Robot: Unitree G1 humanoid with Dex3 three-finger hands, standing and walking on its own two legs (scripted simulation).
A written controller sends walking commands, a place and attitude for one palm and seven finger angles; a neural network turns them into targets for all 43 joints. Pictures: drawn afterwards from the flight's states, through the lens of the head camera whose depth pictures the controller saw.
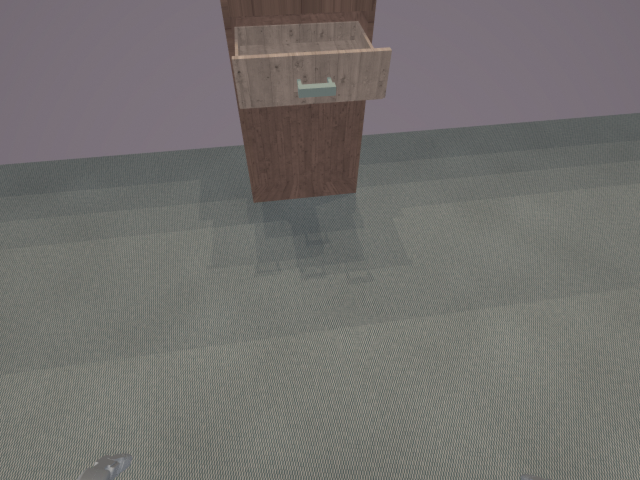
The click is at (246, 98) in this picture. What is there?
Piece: drawer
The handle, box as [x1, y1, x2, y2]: [297, 77, 335, 97]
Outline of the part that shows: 334,82 331,82 330,77 327,77 327,83 302,84 300,82 300,79 297,79 298,95 299,97 335,95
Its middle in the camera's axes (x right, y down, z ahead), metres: -0.02 -0.42 +1.07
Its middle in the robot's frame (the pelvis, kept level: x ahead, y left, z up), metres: +1.08 +0.07 -0.05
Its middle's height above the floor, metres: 0.72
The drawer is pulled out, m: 0.29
